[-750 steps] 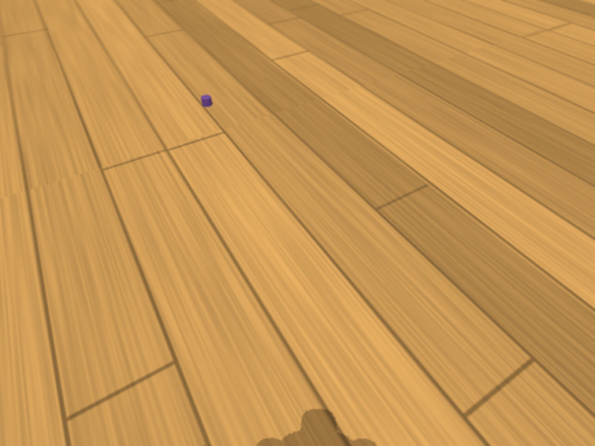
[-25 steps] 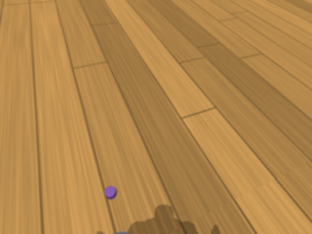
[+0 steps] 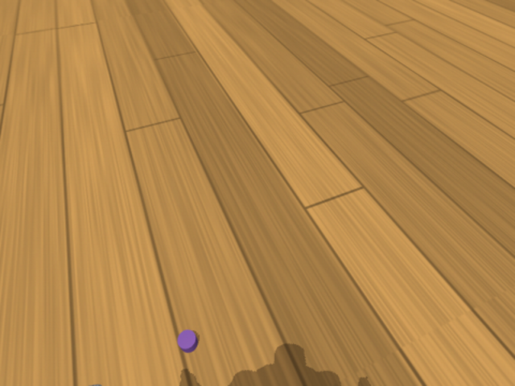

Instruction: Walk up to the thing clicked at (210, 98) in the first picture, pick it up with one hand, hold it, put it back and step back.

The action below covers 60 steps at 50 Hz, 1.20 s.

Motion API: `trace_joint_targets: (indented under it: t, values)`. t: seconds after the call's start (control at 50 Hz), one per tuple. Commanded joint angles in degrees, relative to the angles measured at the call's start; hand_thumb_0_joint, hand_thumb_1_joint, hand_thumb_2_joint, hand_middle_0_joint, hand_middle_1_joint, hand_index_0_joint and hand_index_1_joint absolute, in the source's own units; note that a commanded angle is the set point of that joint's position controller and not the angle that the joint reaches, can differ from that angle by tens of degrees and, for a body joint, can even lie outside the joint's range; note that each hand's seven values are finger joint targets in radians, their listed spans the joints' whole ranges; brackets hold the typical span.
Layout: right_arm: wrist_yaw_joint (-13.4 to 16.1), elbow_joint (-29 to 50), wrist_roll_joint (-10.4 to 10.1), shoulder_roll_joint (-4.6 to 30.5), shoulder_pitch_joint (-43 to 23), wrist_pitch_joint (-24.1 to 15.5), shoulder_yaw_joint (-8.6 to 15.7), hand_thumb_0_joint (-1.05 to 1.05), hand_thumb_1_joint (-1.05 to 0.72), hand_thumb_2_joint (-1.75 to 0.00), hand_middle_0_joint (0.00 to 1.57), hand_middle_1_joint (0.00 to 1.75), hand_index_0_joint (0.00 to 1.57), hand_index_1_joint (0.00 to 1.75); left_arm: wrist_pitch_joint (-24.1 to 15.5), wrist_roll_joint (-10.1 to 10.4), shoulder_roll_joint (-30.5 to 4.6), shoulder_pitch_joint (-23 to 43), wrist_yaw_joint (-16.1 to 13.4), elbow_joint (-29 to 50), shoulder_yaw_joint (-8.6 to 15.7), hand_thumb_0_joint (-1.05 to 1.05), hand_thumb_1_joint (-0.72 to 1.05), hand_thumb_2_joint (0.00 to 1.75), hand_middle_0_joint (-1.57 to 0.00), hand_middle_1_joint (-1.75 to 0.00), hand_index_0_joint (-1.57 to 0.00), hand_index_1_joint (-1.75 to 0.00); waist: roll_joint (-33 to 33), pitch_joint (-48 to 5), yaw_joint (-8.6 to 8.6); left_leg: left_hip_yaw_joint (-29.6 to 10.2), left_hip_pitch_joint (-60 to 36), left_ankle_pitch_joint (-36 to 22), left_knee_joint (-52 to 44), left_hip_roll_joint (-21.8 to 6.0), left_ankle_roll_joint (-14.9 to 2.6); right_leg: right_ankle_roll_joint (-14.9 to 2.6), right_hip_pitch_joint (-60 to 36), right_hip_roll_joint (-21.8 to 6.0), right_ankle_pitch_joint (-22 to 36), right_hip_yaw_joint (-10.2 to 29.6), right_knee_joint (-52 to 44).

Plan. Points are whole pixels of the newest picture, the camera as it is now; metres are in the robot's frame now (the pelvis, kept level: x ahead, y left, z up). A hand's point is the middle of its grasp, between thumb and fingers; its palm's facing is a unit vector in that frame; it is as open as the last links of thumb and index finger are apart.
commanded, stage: walk up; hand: left
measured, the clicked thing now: (187, 341) +0.40 +0.28 -0.74
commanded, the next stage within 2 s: stand in 0.92 s
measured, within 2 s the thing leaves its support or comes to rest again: neither
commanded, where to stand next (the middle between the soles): +0.03 +0.03 m, yaw +2 degrees
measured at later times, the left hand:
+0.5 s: hand out of the picture +0.08 +0.26 -0.14, palm faces +0.00 -0.94 -0.34, open 7.3 cm
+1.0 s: hand out of the picture +0.09 +0.26 -0.14, palm faces +0.02 -0.94 -0.34, open 7.3 cm
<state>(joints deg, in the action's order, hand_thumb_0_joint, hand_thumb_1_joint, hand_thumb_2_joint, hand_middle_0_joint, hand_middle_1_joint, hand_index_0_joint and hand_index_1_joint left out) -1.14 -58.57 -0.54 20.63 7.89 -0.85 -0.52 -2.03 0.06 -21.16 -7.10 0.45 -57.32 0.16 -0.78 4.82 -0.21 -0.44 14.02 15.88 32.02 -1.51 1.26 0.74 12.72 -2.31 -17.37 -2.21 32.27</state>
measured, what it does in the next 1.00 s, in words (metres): stands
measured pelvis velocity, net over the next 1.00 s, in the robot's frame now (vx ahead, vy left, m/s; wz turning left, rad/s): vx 0.01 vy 0.00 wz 0.02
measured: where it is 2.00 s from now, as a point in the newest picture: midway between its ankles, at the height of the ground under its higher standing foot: outside the picture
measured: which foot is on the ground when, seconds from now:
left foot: down 0.00-1.00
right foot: down 0.00-1.00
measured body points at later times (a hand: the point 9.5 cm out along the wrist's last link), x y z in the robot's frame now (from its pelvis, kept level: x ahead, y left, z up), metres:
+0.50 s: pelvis +0.00 +0.00 +0.02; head +0.01 +0.00 +0.46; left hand +0.08 +0.31 -0.12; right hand +0.09 -0.30 -0.12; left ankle +0.02 +0.14 -0.73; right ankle +0.00 -0.13 -0.73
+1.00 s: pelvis +0.01 +0.00 +0.02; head +0.02 +0.00 +0.47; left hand +0.09 +0.30 -0.11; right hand +0.10 -0.30 -0.12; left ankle +0.02 +0.14 -0.73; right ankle +0.00 -0.13 -0.73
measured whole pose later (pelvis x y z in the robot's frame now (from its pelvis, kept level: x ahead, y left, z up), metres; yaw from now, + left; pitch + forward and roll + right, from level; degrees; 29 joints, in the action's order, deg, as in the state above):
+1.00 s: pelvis +0.01 +0.00 +0.02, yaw +1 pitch -2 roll +0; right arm -0.5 -65.5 0.5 20.1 4.9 -0.4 -0.3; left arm -0.9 -0.5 -19.8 -5.0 0.6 -65.8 1.0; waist -0.6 2.9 -0.2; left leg -1.3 7.3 10.0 19.0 -1.3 1.5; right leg 1.2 5.2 -2.3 -11.4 -3.5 18.5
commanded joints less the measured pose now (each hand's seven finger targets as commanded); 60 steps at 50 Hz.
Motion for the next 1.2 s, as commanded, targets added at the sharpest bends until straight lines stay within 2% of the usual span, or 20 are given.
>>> trace_joint_targets:
  t: [0.0,0.1,0.2,0.34,0.54,0.78,0.88,0.9,0.96,1.0,1.02,1.06,1.18]
  values:
    - [1.13,1.30,-0.05,13.03,-2.33,-1.36,2.89,0.00,-0.90,-0.90,0.20,0.30,0.20,0.30,-0.47,0.18,-12.96,2.29,-1.11,1.18,2.87,0.00,0.90,0.90,-0.20,-0.30,-0.20,-0.30,1.34,-8.10,-0.26,-5.30,-4.39,-17.68,-6.45,-5.14,-3.89,-3.45,-4.24,-5.20,15.40,4.62,-8.06]
    - [1.26,-1.00,0.20,12.83,-4.19,-1.40,2.67,0.00,-0.90,-0.90,0.20,0.30,0.20,0.30,-0.09,0.11,-12.23,4.85,-0.89,-1.18,2.69,0.00,0.90,0.90,-0.20,-0.30,-0.20,-0.30,0.14,-8.61,-0.36,-5.29,-4.69,-18.89,-9.68,-5.45,-3.51,-2.77,-7.54,-5.08,15.43,3.91,-10.17]
    - [1.20,-2.54,0.40,12.51,-5.43,-1.26,2.46,0.00,-0.90,-0.90,0.20,0.30,0.20,0.30,0.15,-0.03,-11.90,6.81,-0.65,-3.00,2.55,0.00,0.90,0.90,-0.20,-0.30,-0.20,-0.30,0.20,-7.31,-0.23,-5.13,-5.32,-16.02,-12.77,-5.51,-3.02,-2.19,-7.75,-5.02,13.00,3.90,-13.18]
    - [1.15,-3.36,0.61,12.56,-6.19,-1.11,2.43,0.00,-0.90,-0.90,0.20,0.30,0.20,0.30,0.16,-0.34,-11.78,7.06,-0.40,-4.63,2.60,0.00,0.90,0.90,-0.20,-0.30,-0.20,-0.30,-0.23,-6.53,0.00,-5.16,-5.38,-11.48,-14.85,-5.15,-2.68,-1.74,-7.62,-5.07,10.22,4.04,-15.76]
    - [1.25,-4.09,0.58,12.35,-5.41,-0.83,2.67,0.00,-0.90,-0.90,0.20,0.30,0.20,0.30,0.05,-0.63,-11.69,6.11,-0.46,-5.50,2.92,0.00,0.90,0.90,-0.20,-0.30,-0.20,-0.30,1.19,-6.68,0.44,-5.06,-6.26,-11.04,-14.73,-4.84,-2.70,-1.72,-7.61,-5.23,8.83,4.09,-17.40]
    - [1.48,-4.14,0.74,12.29,-5.29,-0.89,2.68,0.00,-0.90,-0.90,0.20,0.30,0.20,0.30,0.38,-0.63,-11.06,4.44,-0.56,-5.42,3.19,0.00,0.90,0.90,-0.20,-0.30,-0.20,-0.30,-0.01,-6.64,-0.14,-5.61,-5.86,-13.77,-15.15,-5.08,-2.60,-1.40,-8.45,-5.07,11.16,3.08,-16.42]
    - [1.47,-3.60,0.72,11.66,-5.11,-0.81,2.59,0.00,-0.90,-0.90,0.20,0.30,0.20,0.30,0.31,-0.61,-11.17,4.57,-0.65,-5.20,3.30,0.00,0.90,0.90,-0.20,-0.30,-0.20,-0.30,0.75,-6.41,-0.06,-5.50,-6.04,-16.37,-14.52,-4.82,-2.47,-1.25,-8.72,-5.19,13.17,2.98,-16.28]
    - [1.64,-3.41,1.01,11.77,-5.69,-0.94,2.46,0.00,-0.90,-0.90,0.20,0.30,0.20,0.30,0.31,-0.53,-11.14,4.34,-0.79,-5.33,2.94,0.00,0.90,0.90,-0.20,-0.30,-0.20,-0.30,0.81,-6.49,0.03,-5.53,-7.10,-18.05,-14.96,-5.96,-2.13,-1.22,-8.15,-6.02,14.63,3.89,-16.48]
    - [1.64,-3.56,0.93,12.15,-5.12,-1.08,2.46,0.00,-0.90,-0.90,0.20,0.30,0.20,0.30,0.12,-0.42,-11.04,4.17,-0.89,-5.26,2.88,0.00,0.90,0.90,-0.20,-0.30,-0.20,-0.30,0.30,-7.84,0.06,-5.44,-8.20,-20.51,-14.77,-6.18,-2.02,-1.20,-9.43,-6.09,16.80,3.72,-16.22]
    - [1.65,-3.57,0.96,11.59,-4.78,-0.94,2.31,0.00,-0.90,-0.90,0.20,0.30,0.20,0.30,0.17,-0.33,-11.38,4.58,-0.85,-5.22,2.85,0.00,0.90,0.90,-0.20,-0.30,-0.20,-0.30,0.89,-7.36,0.40,-5.11,-7.63,-18.64,-15.45,-5.94,-1.69,-1.14,-9.02,-5.98,15.12,3.79,-16.69]
    - [1.63,-3.42,0.87,12.03,-5.90,-0.96,2.48,0.00,-0.90,-0.90,0.20,0.30,0.20,0.30,0.18,-0.37,-11.07,4.23,-0.84,-5.29,2.73,0.00,0.90,0.90,-0.20,-0.30,-0.20,-0.30,0.45,-7.29,0.00,-5.39,-8.62,-19.77,-15.20,-6.30,-1.85,-1.23,-8.91,-5.87,15.87,3.67,-16.65]
    - [1.61,-3.51,0.85,11.81,-5.32,-0.91,2.30,0.00,-0.90,-0.90,0.20,0.30,0.20,0.30,0.15,-0.41,-11.20,4.45,-0.81,-5.17,2.62,0.00,0.90,0.90,-0.20,-0.30,-0.20,-0.30,0.39,-7.14,0.22,-5.03,-7.59,-17.88,-15.64,-6.00,-1.76,-1.21,-9.25,-5.97,14.90,3.91,-17.09]
    - [1.57,-3.41,0.94,11.86,-5.82,-1.04,2.20,0.00,-0.90,-0.90,0.20,0.30,0.20,0.30,0.25,-0.43,-11.18,4.56,-0.71,-4.94,2.52,0.00,0.90,0.90,-0.20,-0.30,-0.20,-0.30,0.05,-7.07,0.17,-4.74,-8.41,-17.38,-15.80,-6.17,-1.72,-1.55,-8.38,-6.10,14.62,4.31,-16.92]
